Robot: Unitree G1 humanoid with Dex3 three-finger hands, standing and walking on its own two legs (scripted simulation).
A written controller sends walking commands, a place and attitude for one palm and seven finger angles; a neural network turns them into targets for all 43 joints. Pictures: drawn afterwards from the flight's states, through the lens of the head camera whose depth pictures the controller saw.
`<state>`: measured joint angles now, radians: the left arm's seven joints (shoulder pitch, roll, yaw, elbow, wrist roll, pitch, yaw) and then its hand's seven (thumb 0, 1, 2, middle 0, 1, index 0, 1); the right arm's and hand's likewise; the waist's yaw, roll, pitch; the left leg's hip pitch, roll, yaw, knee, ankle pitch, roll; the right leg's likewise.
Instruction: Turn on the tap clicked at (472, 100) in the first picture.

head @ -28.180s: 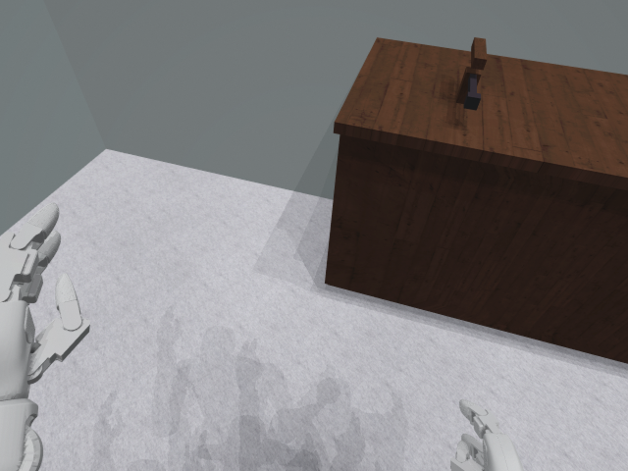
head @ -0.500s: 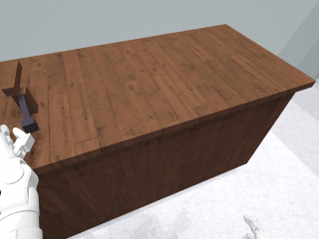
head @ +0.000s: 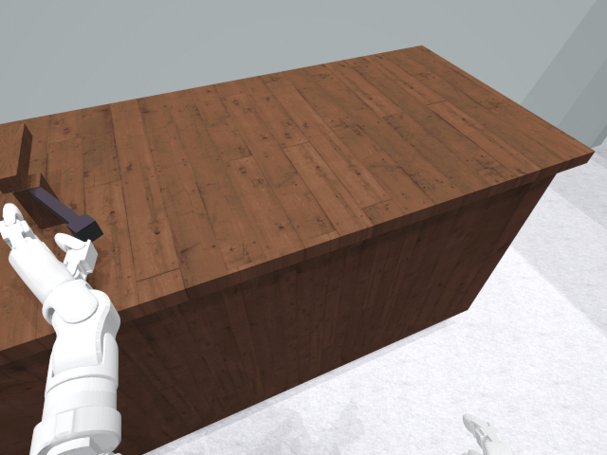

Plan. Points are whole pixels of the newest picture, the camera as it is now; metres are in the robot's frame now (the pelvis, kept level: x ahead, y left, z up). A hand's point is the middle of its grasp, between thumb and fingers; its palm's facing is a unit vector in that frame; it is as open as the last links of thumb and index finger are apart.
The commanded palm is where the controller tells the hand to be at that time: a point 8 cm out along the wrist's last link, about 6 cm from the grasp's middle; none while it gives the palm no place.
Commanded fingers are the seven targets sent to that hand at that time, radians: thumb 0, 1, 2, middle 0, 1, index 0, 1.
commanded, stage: push the lever round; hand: left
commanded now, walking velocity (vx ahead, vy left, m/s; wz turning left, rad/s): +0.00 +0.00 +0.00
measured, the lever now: (85, 229) +0.37 +0.33 +0.11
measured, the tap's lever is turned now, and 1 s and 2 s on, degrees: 30 57 74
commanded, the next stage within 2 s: lift the hand up off the lever in 1.56 s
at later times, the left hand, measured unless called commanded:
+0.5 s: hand (107, 236) +0.36 +0.29 +0.10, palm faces +0.85 -0.52 -0.06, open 7.8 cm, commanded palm +0.32 +0.30 +0.10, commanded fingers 0.00 0.90 0.90 -0.15 -0.15 -0.15 -0.15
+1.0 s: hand (133, 213) +0.41 +0.28 +0.10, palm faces +0.89 -0.44 -0.11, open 7.8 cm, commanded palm +0.36 +0.28 +0.10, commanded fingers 0.00 0.90 0.90 -0.15 -0.15 -0.15 -0.15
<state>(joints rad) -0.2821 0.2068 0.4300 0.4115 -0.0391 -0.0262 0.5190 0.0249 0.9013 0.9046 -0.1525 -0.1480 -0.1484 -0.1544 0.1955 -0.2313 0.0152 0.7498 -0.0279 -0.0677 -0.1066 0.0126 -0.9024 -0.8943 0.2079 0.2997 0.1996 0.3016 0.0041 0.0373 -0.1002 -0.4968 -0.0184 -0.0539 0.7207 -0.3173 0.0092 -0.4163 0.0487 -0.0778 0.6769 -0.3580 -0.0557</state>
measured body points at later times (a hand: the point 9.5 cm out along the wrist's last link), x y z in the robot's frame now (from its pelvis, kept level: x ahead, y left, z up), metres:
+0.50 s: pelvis +0.00 +0.00 +0.00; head +0.01 -0.01 +0.45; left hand +0.31 +0.32 +0.11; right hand +0.15 -0.24 -0.11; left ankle +0.03 +0.11 -0.72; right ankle -0.01 -0.08 -0.72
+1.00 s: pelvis +0.00 -0.01 -0.01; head +0.02 -0.01 +0.44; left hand +0.36 +0.29 +0.11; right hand +0.09 -0.26 -0.14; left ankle +0.03 +0.11 -0.72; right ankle -0.01 -0.08 -0.72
